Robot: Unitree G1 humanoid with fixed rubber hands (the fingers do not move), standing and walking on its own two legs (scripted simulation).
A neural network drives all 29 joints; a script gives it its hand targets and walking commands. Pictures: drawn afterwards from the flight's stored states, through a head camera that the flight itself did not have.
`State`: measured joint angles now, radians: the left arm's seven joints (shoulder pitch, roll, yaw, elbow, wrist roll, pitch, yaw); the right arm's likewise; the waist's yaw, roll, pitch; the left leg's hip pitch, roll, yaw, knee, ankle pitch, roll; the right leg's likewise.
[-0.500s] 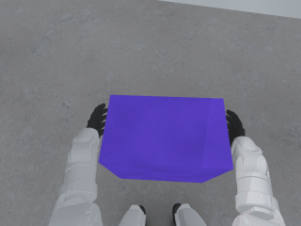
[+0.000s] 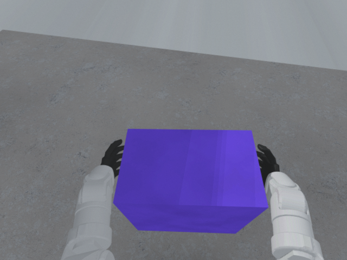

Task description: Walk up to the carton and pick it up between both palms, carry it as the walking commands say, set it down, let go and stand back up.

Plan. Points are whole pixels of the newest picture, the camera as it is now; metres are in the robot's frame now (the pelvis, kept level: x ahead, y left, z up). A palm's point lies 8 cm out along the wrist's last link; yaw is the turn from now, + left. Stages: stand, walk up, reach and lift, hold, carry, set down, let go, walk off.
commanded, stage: reach and lift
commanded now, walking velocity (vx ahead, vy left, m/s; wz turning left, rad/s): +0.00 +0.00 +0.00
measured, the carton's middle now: (187, 186) +0.32 -0.02 -0.08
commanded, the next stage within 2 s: hold in 1.74 s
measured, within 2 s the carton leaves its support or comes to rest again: neither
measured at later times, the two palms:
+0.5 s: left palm (104, 167) +0.32 +0.17 +0.05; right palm (284, 174) +0.29 -0.22 +0.05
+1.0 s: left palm (99, 171) +0.31 +0.18 +0.06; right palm (283, 173) +0.29 -0.21 +0.05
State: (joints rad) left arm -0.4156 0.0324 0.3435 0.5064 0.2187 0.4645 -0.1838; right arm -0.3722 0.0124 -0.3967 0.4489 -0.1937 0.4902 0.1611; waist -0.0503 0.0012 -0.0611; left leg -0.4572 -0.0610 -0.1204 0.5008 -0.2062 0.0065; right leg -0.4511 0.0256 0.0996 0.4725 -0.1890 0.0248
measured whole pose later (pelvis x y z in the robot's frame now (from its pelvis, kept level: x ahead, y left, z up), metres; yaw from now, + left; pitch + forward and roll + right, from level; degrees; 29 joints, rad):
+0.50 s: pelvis +0.02 -0.01 +0.02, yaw +0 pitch -2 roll +0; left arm -0.22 0.04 0.26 0.27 0.16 0.63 -0.18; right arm -0.19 0.03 -0.29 0.22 -0.16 0.66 0.15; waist -0.05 -0.01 -0.02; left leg -0.08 -0.03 -0.12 0.27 -0.16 0.00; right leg -0.08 0.03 0.10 0.26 -0.14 0.01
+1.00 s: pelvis +0.02 -0.01 +0.02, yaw -1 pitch -4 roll +0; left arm -0.17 0.02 0.26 0.13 0.14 0.71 -0.17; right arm -0.18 0.00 -0.24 0.13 -0.13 0.73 0.13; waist -0.04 0.00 0.02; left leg -0.03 -0.03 -0.11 0.26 -0.15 0.00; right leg -0.03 0.03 0.10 0.24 -0.13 0.01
